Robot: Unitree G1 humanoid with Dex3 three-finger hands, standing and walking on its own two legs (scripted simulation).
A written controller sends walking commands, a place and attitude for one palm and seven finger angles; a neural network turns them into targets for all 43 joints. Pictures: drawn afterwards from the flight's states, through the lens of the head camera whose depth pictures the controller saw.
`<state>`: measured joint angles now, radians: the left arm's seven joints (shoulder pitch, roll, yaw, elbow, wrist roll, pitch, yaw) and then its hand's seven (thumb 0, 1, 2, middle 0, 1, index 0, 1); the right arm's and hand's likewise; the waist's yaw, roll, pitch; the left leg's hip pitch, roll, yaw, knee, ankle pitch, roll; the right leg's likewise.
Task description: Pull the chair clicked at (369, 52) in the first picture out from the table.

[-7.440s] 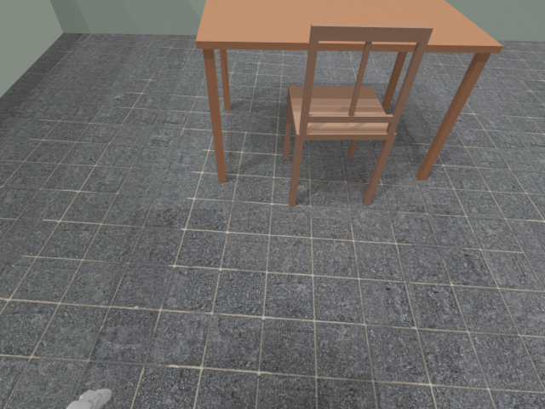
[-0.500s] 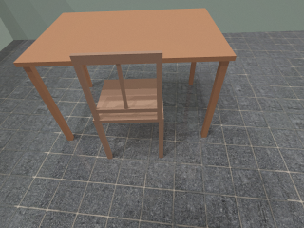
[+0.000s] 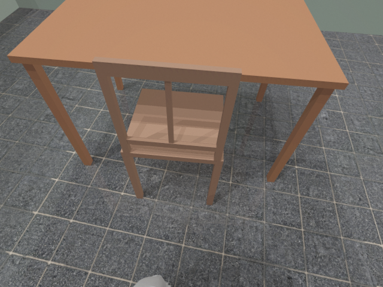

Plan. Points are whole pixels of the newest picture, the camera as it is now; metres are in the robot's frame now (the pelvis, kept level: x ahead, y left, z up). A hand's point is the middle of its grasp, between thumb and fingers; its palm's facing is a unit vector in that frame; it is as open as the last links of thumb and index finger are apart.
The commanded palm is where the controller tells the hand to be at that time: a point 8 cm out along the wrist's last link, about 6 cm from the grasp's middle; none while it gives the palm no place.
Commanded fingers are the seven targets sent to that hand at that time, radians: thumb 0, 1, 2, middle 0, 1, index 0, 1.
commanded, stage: take the last steps up to it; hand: left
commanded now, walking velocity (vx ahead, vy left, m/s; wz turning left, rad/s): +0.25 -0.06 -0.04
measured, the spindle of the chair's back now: (169, 114) +0.62 +0.13 -0.08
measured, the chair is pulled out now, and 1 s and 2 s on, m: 0.00 0.00 0.00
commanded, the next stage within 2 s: come to a stop and stand still in 0.26 s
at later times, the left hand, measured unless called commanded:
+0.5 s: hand (151, 231) +0.26 +0.13 -0.14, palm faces -0.04 -0.98 -0.21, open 7.4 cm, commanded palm none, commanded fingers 0.00 0.90 0.90 -0.20 -0.30 -0.20 -0.30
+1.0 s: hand (99, 258) +0.19 +0.24 -0.15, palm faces +0.04 -0.96 -0.28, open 7.4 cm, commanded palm none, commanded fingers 0.00 0.90 0.90 -0.20 -0.30 -0.20 -0.30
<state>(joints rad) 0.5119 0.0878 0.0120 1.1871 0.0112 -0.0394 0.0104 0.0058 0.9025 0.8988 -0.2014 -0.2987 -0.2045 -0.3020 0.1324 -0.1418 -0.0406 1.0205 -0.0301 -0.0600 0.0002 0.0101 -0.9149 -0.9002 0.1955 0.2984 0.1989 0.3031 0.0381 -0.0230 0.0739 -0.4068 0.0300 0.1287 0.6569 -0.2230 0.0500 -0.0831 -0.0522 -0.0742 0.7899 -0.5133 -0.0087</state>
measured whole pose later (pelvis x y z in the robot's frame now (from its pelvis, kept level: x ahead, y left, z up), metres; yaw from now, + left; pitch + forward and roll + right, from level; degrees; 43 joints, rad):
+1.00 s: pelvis +0.13 +0.04 +0.01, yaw -1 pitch -3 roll +1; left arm 0.27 0.21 0.03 0.95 0.02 0.07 0.03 0.01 0.91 0.90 -0.20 -0.30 -0.20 -0.30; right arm 0.22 -0.20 -0.03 0.89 -0.03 0.04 -0.01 0.01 -0.91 -0.90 0.20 0.30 0.20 0.30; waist 0.01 0.02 -0.01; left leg -0.24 -0.03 0.09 0.60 -0.31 0.06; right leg -0.40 -0.04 0.00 0.85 -0.40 0.00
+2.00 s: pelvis +0.16 +0.07 +0.03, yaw -1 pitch +0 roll +0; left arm 0.31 0.13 -0.02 1.11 0.01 -0.01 0.03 0.01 0.92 0.90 -0.20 -0.30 -0.20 -0.30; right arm 0.26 -0.17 0.02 1.10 -0.01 -0.03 -0.03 0.01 -0.92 -0.90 0.20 0.30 0.20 0.30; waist 0.00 0.00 0.02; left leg -0.16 -0.07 0.11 0.37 -0.22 0.09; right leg -0.19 -0.01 0.01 0.42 -0.24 0.01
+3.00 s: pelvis +0.18 +0.03 +0.03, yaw +0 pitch +0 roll +0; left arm 0.33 0.12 -0.03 1.12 0.01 -0.03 0.04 0.01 0.91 0.90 -0.20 -0.30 -0.20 -0.30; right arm 0.29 -0.14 0.03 1.15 -0.01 -0.03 -0.04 0.01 -0.91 -0.90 0.20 0.30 0.20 0.30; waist 0.01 -0.01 0.02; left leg -0.11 -0.03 0.07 0.35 -0.23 0.04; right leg -0.12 0.03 -0.03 0.38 -0.25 -0.05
